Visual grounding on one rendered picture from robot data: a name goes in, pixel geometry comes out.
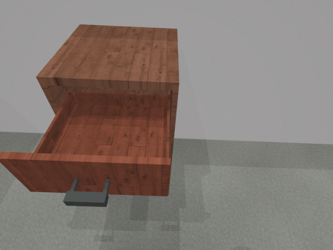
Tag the cabinet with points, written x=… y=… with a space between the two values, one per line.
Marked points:
x=115 y=59

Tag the drawer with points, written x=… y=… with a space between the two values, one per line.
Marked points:
x=96 y=137

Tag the handle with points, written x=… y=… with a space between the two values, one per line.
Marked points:
x=79 y=198

